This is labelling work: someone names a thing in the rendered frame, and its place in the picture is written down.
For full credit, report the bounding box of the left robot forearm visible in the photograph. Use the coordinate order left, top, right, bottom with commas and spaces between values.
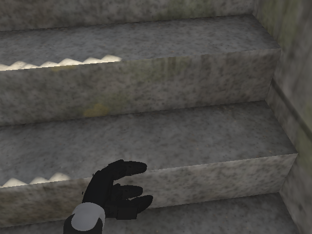
63, 202, 105, 234

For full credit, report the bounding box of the left robot hand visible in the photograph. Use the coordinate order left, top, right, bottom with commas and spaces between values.
82, 159, 153, 220

